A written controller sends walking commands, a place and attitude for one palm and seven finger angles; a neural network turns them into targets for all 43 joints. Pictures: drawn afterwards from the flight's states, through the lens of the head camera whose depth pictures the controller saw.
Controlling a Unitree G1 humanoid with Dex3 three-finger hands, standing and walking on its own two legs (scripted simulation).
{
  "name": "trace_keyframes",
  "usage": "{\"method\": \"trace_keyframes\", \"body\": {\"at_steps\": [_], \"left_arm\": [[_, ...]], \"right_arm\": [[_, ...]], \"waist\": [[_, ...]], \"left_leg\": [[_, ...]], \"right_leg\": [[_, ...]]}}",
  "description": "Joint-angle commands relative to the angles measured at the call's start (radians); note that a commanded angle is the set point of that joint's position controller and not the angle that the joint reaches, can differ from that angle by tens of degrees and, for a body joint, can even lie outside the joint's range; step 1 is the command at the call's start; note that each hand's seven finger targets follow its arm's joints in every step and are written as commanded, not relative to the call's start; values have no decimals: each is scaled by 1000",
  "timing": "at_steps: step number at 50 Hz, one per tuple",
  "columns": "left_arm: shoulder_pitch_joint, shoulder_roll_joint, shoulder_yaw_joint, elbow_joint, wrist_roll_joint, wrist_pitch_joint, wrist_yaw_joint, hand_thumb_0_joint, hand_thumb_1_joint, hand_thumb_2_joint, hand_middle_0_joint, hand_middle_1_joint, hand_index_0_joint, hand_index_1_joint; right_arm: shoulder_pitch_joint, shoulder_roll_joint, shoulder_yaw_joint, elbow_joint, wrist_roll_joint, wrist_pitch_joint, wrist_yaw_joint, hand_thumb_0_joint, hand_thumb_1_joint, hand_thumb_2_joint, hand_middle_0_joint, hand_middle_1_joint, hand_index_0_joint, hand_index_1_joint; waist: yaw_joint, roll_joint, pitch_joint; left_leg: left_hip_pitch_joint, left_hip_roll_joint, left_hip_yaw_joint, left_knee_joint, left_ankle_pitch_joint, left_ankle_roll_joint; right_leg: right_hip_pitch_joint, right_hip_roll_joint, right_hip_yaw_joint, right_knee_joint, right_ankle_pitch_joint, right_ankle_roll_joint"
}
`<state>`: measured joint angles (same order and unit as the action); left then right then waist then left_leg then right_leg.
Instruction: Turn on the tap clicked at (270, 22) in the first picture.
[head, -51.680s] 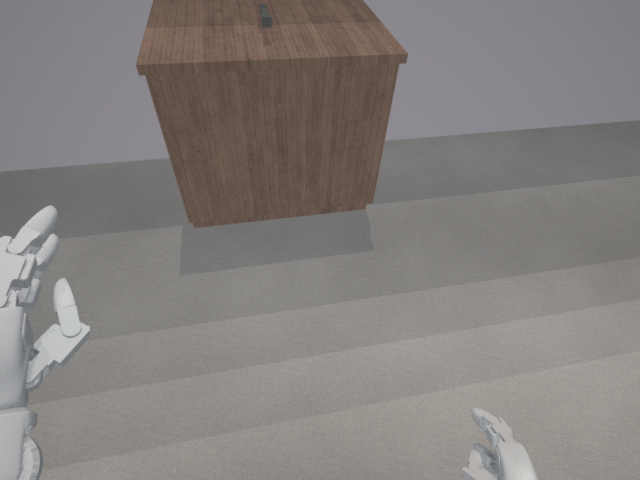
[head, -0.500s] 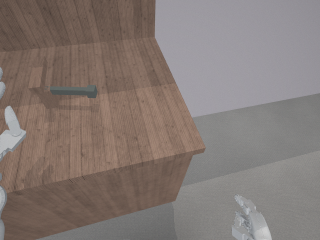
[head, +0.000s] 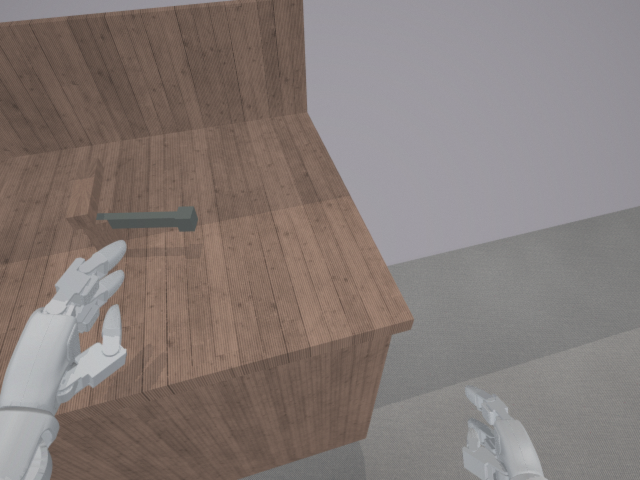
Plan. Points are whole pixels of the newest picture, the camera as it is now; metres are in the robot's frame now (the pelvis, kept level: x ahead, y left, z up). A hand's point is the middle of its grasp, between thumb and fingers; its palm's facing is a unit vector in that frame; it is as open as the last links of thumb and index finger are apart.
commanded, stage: turn the palm inward beside the body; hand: left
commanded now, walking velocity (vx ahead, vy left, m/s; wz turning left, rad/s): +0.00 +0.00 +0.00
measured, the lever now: (186, 219) +0.46 +0.26 +0.05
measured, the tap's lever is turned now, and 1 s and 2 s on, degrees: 76 76 76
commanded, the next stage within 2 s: reach beside the lever's end, fingers flat in 1.92 s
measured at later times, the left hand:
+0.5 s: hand (130, 351) +0.20 +0.20 +0.15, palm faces +0.38 -0.86 -0.34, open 7.4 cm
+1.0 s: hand (118, 371) +0.18 +0.21 +0.13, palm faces +0.47 -0.85 -0.22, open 7.4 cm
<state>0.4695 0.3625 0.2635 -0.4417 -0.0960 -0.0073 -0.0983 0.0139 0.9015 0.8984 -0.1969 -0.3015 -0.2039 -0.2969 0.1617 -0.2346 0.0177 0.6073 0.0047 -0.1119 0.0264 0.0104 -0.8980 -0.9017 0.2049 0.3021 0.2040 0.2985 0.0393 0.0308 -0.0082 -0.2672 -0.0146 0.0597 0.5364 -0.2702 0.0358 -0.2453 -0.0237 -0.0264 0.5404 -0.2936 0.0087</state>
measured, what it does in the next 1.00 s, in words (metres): stands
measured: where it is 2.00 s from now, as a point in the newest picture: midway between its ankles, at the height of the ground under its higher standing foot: outside the picture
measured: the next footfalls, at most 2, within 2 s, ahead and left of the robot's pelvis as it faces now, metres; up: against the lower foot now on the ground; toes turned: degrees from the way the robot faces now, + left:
none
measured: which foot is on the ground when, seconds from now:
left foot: down 0.00-1.00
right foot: down 0.00-1.00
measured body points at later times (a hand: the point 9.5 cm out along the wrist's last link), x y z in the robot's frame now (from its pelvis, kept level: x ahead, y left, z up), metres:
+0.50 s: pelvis -0.01 -0.06 -0.01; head -0.01 -0.08 +0.44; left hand +0.17 +0.24 +0.17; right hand +0.18 -0.28 -0.10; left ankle +0.01 +0.09 -0.73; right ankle -0.01 -0.12 -0.73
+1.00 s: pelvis +0.01 -0.04 -0.02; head +0.01 -0.06 +0.43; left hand +0.15 +0.25 +0.15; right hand +0.22 -0.25 -0.09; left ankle +0.01 +0.09 -0.73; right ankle -0.01 -0.12 -0.73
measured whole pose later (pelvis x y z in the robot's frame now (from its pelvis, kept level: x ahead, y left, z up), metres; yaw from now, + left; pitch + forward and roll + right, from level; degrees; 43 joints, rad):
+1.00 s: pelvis +0.01 -0.04 -0.02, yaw +3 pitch +2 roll +0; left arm 0.54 0.26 0.28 -0.47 -0.21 -0.04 0.10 0.01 0.90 0.90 -0.20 -0.30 -0.21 -0.30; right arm 0.21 -0.24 0.01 0.62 0.04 -0.20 -0.05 0.01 -0.90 -0.90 0.20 0.30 0.20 0.30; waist 0.08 0.05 -0.08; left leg -0.38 0.01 -0.01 0.70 -0.36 -0.01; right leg -0.33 0.00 -0.10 0.70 -0.41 -0.04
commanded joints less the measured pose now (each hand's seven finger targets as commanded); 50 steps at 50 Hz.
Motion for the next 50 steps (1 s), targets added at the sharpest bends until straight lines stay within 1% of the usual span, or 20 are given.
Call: {"method": "trace_keyframes", "body": {"at_steps": [1,2,5,8,12,16,18,21,22,25,27,30,31,34,36,40,41,42,46,50], "left_arm": [[-70,344,356,-359,5,-247,179,0,900,900,-200,-300,-200,-300],[-92,243,279,-355,9,-281,207,0,900,900,-200,-300,-200,-300],[-135,204,255,-228,4,-315,243,0,900,900,-200,-300,-200,-300],[-205,147,154,-114,-6,-242,189,0,900,900,-200,-300,-200,-300],[-273,142,60,-41,-46,-93,85,0,900,900,-200,-300,-200,-300],[-294,279,176,-107,-34,-64,109,0,900,900,-200,-300,-200,-300],[-236,261,215,-140,-39,-114,150,0,900,900,-200,-300,-200,-300],[-146,291,313,-158,-69,-177,200,0,900,900,-200,-300,-200,-300],[-131,219,262,-172,-81,-187,205,0,900,900,-200,-300,-200,-300],[-43,185,248,-104,-104,-150,199,0,900,900,-200,-300,-200,-300],[-18,129,195,-80,-112,-99,179,0,900,900,-200,-300,-200,-300],[-40,132,172,-105,-129,-49,142,0,900,900,-200,-300,-200,-300],[-59,130,166,-128,-119,-53,141,0,900,900,-200,-300,-200,-300],[-63,128,151,-219,-107,-121,147,0,900,900,-200,-300,-200,-300],[-61,162,179,-274,-84,-180,177,0,900,900,-200,-300,-200,-300],[20,104,156,-267,-81,-235,219,0,900,900,-200,-300,-200,-300],[51,122,188,-241,-73,-219,234,0,900,900,-200,-300,-200,-300],[48,69,141,-240,-83,-203,234,0,900,900,-200,-300,-200,-300],[87,38,126,-166,-111,-85,223,0,900,900,-200,-300,-200,-300],[10,24,72,-231,-119,-25,207,0,900,900,-200,-300,-200,-300]], "right_arm": [[-74,-129,-63,-157,-11,-59,-25,0,-900,-900,200,300,200,300],[-56,-90,-56,-152,-16,-65,-23,0,-900,-900,200,300,200,300],[-40,-101,-60,-95,-6,-74,-17,0,-900,-900,200,300,200,300],[-62,-118,-50,-92,13,-80,-36,0,-900,-900,200,300,200,300],[-103,-140,-36,-124,46,-90,-87,0,-900,-900,200,300,200,300],[-135,-120,-35,-138,44,-98,-108,0,-900,-900,200,300,200,300],[-120,-98,-38,-136,34,-102,-96,0,-900,-900,200,300,200,300],[-103,-97,-48,-115,31,-109,-80,0,-900,-900,200,300,200,300],[-98,-89,-46,-124,33,-112,-72,0,-900,-900,200,300,200,300],[-70,-109,-51,-121,39,-118,-66,0,-900,-900,200,300,200,300],[-66,-115,-50,-128,48,-118,-74,0,-900,-900,200,300,200,300],[-52,-133,-55,-140,53,-129,-96,0,-900,-900,200,300,200,300],[-59,-129,-52,-130,56,-135,-101,0,-900,-900,200,300,200,300],[-23,-134,-64,-134,39,-163,-98,0,-900,-900,200,300,200,300],[-17,-125,-64,-118,31,-177,-95,0,-900,-900,200,300,200,300],[-2,-120,-67,-117,23,-186,-72,0,-900,-900,200,300,200,300],[-11,-118,-66,-110,24,-180,-73,0,-900,-900,200,300,200,300],[-11,-117,-62,-121,27,-176,-71,0,-900,-900,200,300,200,300],[-42,-121,-52,-130,41,-149,-88,0,-900,-900,200,300,200,300],[-48,-124,-46,-155,41,-140,-105,0,-900,-900,200,300,200,300]], "waist": [[51,7,-187],[46,50,-188],[2,177,-124],[-35,129,-77],[-23,-6,-47],[22,-72,-81],[33,-93,-114],[60,-23,-147],[51,-10,-153],[44,19,-135],[31,-26,-93],[21,-83,-93],[19,-67,-77],[14,-79,-177],[21,-26,-195],[27,31,-230],[38,43,-211],[27,36,-201],[41,-21,-114],[27,-56,-129]], "left_leg": [[86,34,-66,-40,253,-54],[76,22,-62,-30,262,-65],[48,13,-65,23,168,-49],[-5,1,-66,33,10,-26],[-45,-9,-69,17,-107,-8],[-68,-3,-67,50,-64,-9],[-78,4,-73,70,-35,-15],[-89,10,-73,100,13,-27],[-93,8,-66,101,39,-25],[-104,13,-54,109,72,-25],[-104,13,-46,96,80,-19],[-95,12,-53,97,101,-9],[-74,10,-50,95,116,-5],[-31,7,-61,105,195,1],[-3,3,-59,116,242,-1],[-5,3,-62,130,290,-9],[-13,3,-59,128,283,-12],[-26,6,-60,124,278,-13],[-58,11,-66,91,218,-15],[-38,12,-78,77,197,-8]], "right_leg": [[-48,80,-75,-11,133,-29],[-49,76,-81,-4,124,-38],[-123,61,-66,3,97,-34],[-172,39,-52,-17,6,-24],[-162,12,-2,-82,-125,-10],[-109,-17,89,-136,-260,-1],[-90,-25,93,-125,-233,2],[-51,-34,111,-95,-100,3],[-45,-35,92,-71,-38,3],[-50,-39,84,-44,103,10],[-64,-36,67,-50,129,15],[-68,-34,66,-48,180,27],[-79,-25,53,-45,190,24],[-60,-13,14,11,312,21],[-66,2,-4,37,335,10],[-70,9,-32,75,330,-11],[-70,12,-34,73,317,-16],[-76,6,-40,72,309,-17],[-82,11,-45,39,252,-19],[-84,10,-42,21,219,-11]]}}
